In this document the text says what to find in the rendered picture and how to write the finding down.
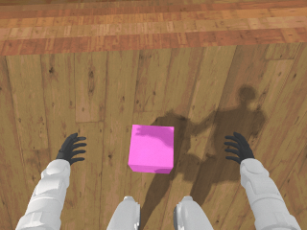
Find robot right shin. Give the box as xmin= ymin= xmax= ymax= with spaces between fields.
xmin=177 ymin=195 xmax=193 ymax=230

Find robot right hand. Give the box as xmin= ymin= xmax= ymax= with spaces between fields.
xmin=224 ymin=131 xmax=255 ymax=165

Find robot left thigh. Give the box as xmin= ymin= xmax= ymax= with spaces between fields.
xmin=106 ymin=200 xmax=140 ymax=230

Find robot left hand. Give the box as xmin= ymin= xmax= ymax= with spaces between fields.
xmin=56 ymin=132 xmax=87 ymax=166

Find carton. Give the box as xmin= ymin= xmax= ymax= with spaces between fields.
xmin=128 ymin=125 xmax=174 ymax=174

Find robot right forearm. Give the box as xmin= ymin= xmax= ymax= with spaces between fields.
xmin=240 ymin=158 xmax=301 ymax=230

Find robot left forearm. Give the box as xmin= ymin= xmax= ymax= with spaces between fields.
xmin=15 ymin=159 xmax=71 ymax=230

